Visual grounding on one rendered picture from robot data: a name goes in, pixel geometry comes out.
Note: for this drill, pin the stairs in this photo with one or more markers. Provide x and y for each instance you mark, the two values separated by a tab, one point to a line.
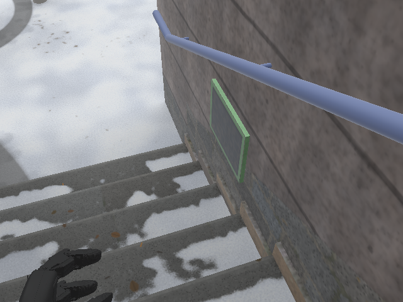
165	234

